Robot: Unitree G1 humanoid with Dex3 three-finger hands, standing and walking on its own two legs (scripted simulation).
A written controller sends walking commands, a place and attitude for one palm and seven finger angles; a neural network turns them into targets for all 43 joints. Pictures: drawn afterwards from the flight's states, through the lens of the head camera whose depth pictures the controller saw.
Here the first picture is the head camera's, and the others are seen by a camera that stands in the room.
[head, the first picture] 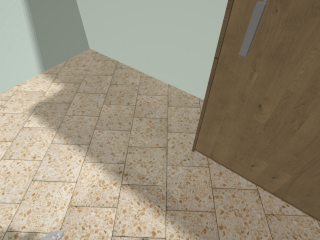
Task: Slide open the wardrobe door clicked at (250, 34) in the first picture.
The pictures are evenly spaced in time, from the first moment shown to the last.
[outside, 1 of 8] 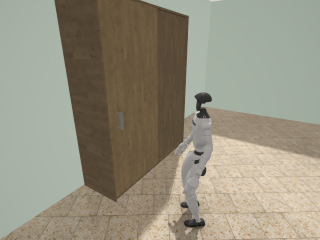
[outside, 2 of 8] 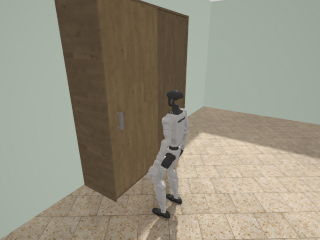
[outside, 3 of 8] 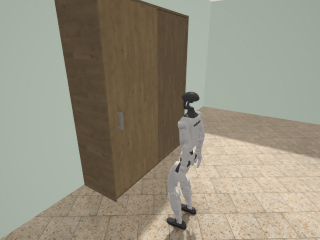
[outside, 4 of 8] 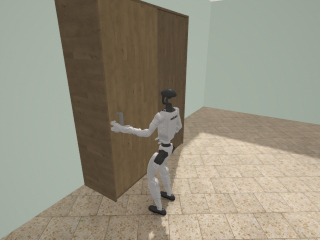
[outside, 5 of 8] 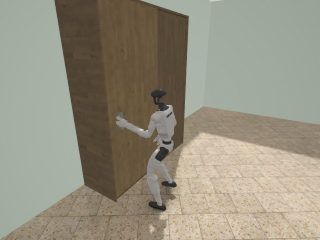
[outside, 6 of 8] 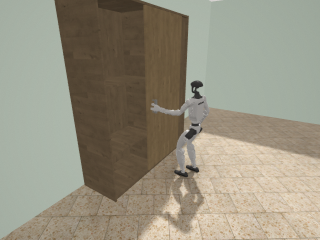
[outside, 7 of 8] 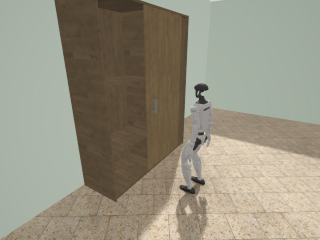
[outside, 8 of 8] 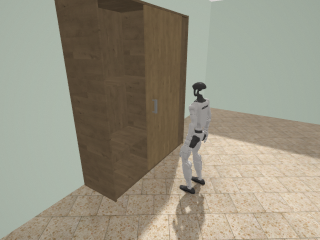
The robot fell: no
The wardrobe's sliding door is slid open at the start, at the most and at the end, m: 0.00 0.63 0.62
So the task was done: yes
